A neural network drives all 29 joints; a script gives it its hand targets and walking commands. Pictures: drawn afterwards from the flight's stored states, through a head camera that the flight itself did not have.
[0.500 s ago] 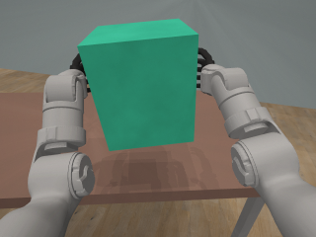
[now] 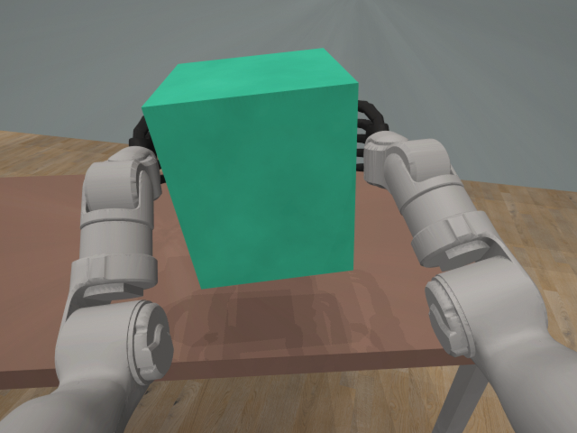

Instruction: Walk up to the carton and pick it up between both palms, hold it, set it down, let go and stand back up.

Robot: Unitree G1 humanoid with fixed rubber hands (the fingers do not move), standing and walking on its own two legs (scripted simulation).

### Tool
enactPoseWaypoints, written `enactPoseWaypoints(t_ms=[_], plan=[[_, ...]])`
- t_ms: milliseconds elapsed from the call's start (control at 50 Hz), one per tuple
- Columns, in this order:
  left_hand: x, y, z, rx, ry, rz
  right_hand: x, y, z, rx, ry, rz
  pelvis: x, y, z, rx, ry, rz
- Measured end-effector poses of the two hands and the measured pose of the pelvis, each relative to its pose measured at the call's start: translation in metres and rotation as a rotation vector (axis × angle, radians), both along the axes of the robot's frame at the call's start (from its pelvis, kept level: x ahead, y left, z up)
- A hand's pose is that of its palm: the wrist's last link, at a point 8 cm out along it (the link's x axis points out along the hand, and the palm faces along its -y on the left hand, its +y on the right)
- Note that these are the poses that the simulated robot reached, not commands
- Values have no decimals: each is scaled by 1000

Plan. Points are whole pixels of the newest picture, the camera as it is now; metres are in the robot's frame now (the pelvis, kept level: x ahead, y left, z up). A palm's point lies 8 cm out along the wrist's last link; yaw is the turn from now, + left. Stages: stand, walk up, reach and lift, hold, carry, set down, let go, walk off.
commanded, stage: hold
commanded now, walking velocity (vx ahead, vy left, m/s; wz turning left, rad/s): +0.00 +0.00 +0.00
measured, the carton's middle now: (264, 165) +0.39 +0.01 +0.27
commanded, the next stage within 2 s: none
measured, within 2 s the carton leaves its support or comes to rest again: neither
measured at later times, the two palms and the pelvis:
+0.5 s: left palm (135, 158) +0.37 +0.17 +0.30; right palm (370, 139) +0.36 -0.13 +0.31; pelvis +0.00 +0.01 +0.00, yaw +0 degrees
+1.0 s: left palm (142, 144) +0.37 +0.16 +0.32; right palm (382, 138) +0.36 -0.15 +0.31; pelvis -0.01 +0.00 +0.00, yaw +0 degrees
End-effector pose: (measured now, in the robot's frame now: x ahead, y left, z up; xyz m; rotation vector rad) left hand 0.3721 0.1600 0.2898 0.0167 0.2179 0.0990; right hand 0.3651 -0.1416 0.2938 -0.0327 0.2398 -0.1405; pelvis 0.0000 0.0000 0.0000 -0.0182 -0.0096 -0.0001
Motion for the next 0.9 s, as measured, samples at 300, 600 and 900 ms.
enactPoseWaypoints(t_ms=[300,600,900], plan=[[2,15,26,-6,-31,3,2,15,25,19,-25,-4,-2,10,0,-2,3,-6],[-5,4,3,24,-3,-12,-6,4,11,8,10,-14,3,14,0,-12,-17,-11],[-10,-5,27,5,-8,9,-10,-4,19,44,7,-8,-12,7,-1,3,-7,-11]])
